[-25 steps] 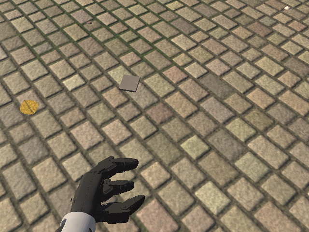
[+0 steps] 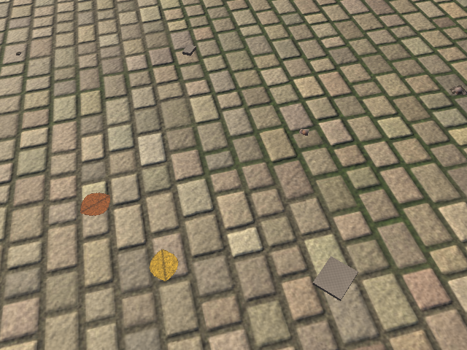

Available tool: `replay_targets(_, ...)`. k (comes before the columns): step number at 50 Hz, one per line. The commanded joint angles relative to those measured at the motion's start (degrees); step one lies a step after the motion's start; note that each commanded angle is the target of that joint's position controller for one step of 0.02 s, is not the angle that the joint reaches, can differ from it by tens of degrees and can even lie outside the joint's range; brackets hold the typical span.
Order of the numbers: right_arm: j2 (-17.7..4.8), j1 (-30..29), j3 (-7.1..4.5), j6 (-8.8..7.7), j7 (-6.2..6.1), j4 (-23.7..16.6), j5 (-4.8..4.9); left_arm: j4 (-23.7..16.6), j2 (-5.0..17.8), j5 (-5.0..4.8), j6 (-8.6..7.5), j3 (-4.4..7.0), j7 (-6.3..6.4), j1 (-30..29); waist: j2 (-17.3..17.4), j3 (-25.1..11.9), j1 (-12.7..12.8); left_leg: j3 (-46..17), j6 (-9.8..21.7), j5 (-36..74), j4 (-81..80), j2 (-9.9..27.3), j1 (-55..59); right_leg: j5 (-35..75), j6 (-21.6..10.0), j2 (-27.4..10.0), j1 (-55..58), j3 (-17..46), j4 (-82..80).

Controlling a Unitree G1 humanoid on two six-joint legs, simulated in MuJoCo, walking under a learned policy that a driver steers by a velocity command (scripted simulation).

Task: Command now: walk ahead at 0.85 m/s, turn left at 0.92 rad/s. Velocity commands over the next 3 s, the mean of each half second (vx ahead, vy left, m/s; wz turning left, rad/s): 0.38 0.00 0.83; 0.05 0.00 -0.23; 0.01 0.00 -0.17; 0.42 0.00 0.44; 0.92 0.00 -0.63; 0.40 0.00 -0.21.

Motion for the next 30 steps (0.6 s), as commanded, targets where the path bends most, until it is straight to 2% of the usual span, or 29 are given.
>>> replay_targets(1,-7.13,-0.80,-0.79,-3.32,-1.30,-5.12,0.60,-7.70,10.50,1.12,0.40,1.31,-0.08,-0.95,-8.40,5.02,4.92,-36.54,10.91,20.61,-22.47,20.73,8.11,-2.77,3.20,-3.04,-20.84,1.06,-9.84)
replay_targets(2,-7.63,-0.60,-0.58,-3.90,-1.14,-4.84,0.79,-8.36,10.24,0.93,1.22,1.03,-0.10,-2.48,-9.06,5.95,5.23,-32.19,9.68,30.88,-22.31,19.31,2.97,-3.54,4.19,-3.94,-16.94,-0.16,-16.48)
replay_targets(3,-8.81,-1.23,-0.76,-4.17,-1.04,-4.71,0.92,-9.90,9.31,0.46,1.47,0.55,-0.18,-5.42,-7.80,6.55,4.90,-28.07,8.19,39.96,-21.97,16.96,-1.02,-0.60,4.59,-3.62,-13.05,-2.00,-24.25)
replay_targets(4,-8.89,-2.17,-0.91,-3.98,-0.93,-4.38,1.02,-10.88,7.65,-0.09,1.46,-0.23,-0.34,-8.02,-5.63,6.02,4.15,-23.32,5.43,45.12,-20.16,13.20,-4.02,5.28,4.06,-2.44,-7.84,-3.51,-32.40)
replay_targets(5,-8.62,-1.57,-1.07,-3.60,-0.69,-3.66,1.34,-11.28,6.07,-0.60,1.46,-0.96,-0.44,-9.38,-2.50,3.48,2.64,-19.70,2.33,47.76,-17.68,9.51,-4.39,13.05,2.75,0.08,-2.40,-5.37,-39.30)
replay_targets(6,-2.37,-0.35,-0.08,-3.63,-1.62,-5.00,5.66,-14.14,4.03,-2.86,-1.39,-0.19,0.23,-17.45,-5.02,1.65,-0.55,-23.92,-0.64,34.80,-15.70,7.51,-8.11,16.70,3.90,6.16,2.40,-3.62,-48.65)
replay_targets(7,-5.14,0.81,-0.44,-3.01,-1.99,-3.92,5.71,-14.19,4.92,-3.38,-2.12,0.40,0.51,-16.09,-3.68,-1.71,-0.03,-25.66,-2.37,29.88,-14.33,7.37,-5.89,21.65,4.10,9.22,7.89,-3.93,-55.14)
replay_targets(8,-7.60,0.17,-1.28,-2.43,-2.42,-4.03,5.04,-13.63,6.79,-4.00,-2.37,1.71,0.81,-13.67,-0.03,-4.48,1.27,-27.06,-4.12,29.13,-11.42,7.46,-4.02,25.84,3.65,10.17,12.86,-2.97,-58.53)
replay_targets(9,-8.41,-2.10,-1.66,-1.96,-2.77,-4.72,4.94,-12.87,8.94,-4.32,-2.37,2.98,1.26,-10.29,1.85,-7.00,3.87,-25.80,-6.87,29.75,-4.88,5.86,-2.72,31.34,3.00,9.59,18.02,-2.21,-61.98)
replay_targets(10,-7.66,-3.63,-1.69,-1.66,-2.89,-5.50,4.64,-11.58,9.97,-3.94,-2.10,4.03,1.82,-4.38,3.08,-11.18,7.44,-23.26,-10.34,28.66,4.19,3.41,-3.85,38.72,2.36,7.98,26.82,-2.40,-63.40)
replay_targets(11,-3.71,-3.92,-0.59,-1.45,-2.81,-6.73,3.52,-9.42,10.45,-3.03,-1.37,4.36,2.09,5.36,3.42,-18.08,11.34,-19.53,-13.41,10.02,19.49,1.39,-8.85,45.15,-1.02,-0.56,39.41,3.26,-58.35)
replay_targets(12,3.19,-2.57,1.69,-0.96,-2.88,-9.80,0.80,-8.57,12.56,-1.70,-0.41,3.98,2.09,11.80,-7.04,-24.89,10.83,-14.91,-14.54,-27.87,35.51,-0.61,-15.71,72.22,-4.67,-15.57,47.92,17.56,-51.04)
replay_targets(13,-0.35,10.13,1.59,-1.01,-1.91,-11.29,3.00,-8.54,12.18,0.31,-0.32,3.45,0.90,9.09,-18.66,-34.43,3.33,-19.06,-15.86,-27.47,50.74,3.93,-17.79,69.19,-15.46,-29.62,50.23,36.74,-53.54)
replay_targets(14,-4.15,10.06,1.00,0.26,-1.53,-11.06,3.78,-10.70,12.44,-0.30,0.58,4.31,0.90,-0.49,-16.93,-30.08,1.46,-14.52,-17.30,-20.00,55.84,10.03,-21.27,46.07,-19.42,-28.43,43.82,37.79,-57.74)
replay_targets(15,-6.00,3.63,0.24,1.39,-1.68,-11.44,3.99,-11.26,7.42,-1.26,1.53,3.50,1.50,-5.34,-11.27,-20.71,2.14,-10.37,-17.74,-13.88,53.86,12.86,-24.58,29.28,-17.59,-22.37,34.37,28.09,-61.26)
replay_targets(16,-6.44,-0.29,-0.27,2.43,-2.26,-11.94,3.44,-11.24,5.50,-1.58,2.46,2.50,1.86,-7.38,-5.59,-14.55,1.90,-8.16,-18.09,-10.25,52.75,14.04,-22.67,23.86,-14.88,-17.42,24.70,21.84,-63.56)
replay_targets(17,-5.60,-1.90,-0.39,3.06,-2.45,-13.08,3.26,-10.38,5.97,-1.61,2.90,2.27,1.64,-8.62,-4.45,-8.98,0.65,-8.00,-17.97,-9.85,49.08,14.68,-20.58,26.25,-14.04,-14.56,15.98,16.81,-65.08)
replay_targets(18,-3.67,-3.21,0.19,3.24,-2.28,-14.15,3.03,-8.79,7.18,-1.67,2.82,2.73,1.42,-8.74,-4.53,-5.44,0.03,-7.50,-17.34,-10.27,43.28,15.36,-17.76,29.49,-13.22,-12.47,9.70,11.84,-66.36)
replay_targets(19,-1.27,-4.07,0.94,2.89,-2.22,-14.73,2.74,-7.30,8.29,-1.55,2.39,3.26,1.10,-8.12,-4.97,-4.60,0.02,-6.30,-16.81,-10.65,37.06,15.36,-15.35,35.01,-13.16,-11.30,6.76,8.22,-67.25)
replay_targets(20,0.33,-5.01,1.55,2.24,-2.25,-14.98,2.43,-6.02,9.62,-1.41,2.03,3.84,0.81,-7.35,-4.99,-5.69,0.39,-5.36,-16.42,-10.35,31.37,15.19,-13.31,41.21,-13.89,-11.05,6.61,6.02,-67.49)
replay_targets(21,0.91,-5.86,1.94,1.67,-2.15,-14.93,2.13,-5.04,10.71,-1.42,1.91,4.28,0.61,-6.93,-4.89,-7.80,0.68,-5.16,-15.92,-8.27,26.43,15.37,-11.11,44.64,-14.64,-11.44,7.48,4.73,-67.26)
replay_targets(23,-0.12,-7.09,2.17,1.33,-1.68,-14.47,1.86,-3.88,11.75,-2.32,2.31,4.56,0.37,-7.70,-5.20,-11.22,0.79,-5.23,-15.00,-2.05,18.24,15.32,-5.50,45.12,-15.47,-12.32,7.63,2.77,-67.05)
replay_targets(25,-1.92,-9.31,2.07,1.78,-1.15,-14.83,1.87,-2.99,12.71,-3.29,2.89,4.63,0.14,-7.88,-6.29,-11.29,1.14,-5.16,-14.38,1.23,12.62,14.97,-2.05,39.28,-15.34,-12.94,7.02,1.89,-67.37)
replay_targets(27,-3.21,-11.97,1.91,2.36,-0.68,-15.73,1.74,-2.10,13.58,-3.85,3.39,4.63,-0.05,-7.19,-6.80,-9.96,1.66,-4.98,-13.26,2.30,6.83,14.54,0.81,29.52,-14.42,-13.14,6.34,2.06,-67.21)
replay_targets(29,-3.30,-11.76,1.73,2.46,-0.29,-15.48,1.40,-1.21,13.32,-4.28,3.86,4.20,-0.14,-6.71,-6.72,-8.63,0.76,-2.98,-11.07,6.66,-3.70,12.88,7.48,19.48,-12.10,-11.66,4.16,1.14,-64.78)
replay_targets(30,-3.98,-11.95,1.47,2.45,-0.35,-15.62,1.20,-0.31,11.69,-4.25,3.93,3.53,-0.21,-4.77,-6.16,-7.89,0.92,-3.60,-9.41,7.51,-8.14,12.97,11.82,13.94,-9.44,-9.94,1.57,0.15,-62.77)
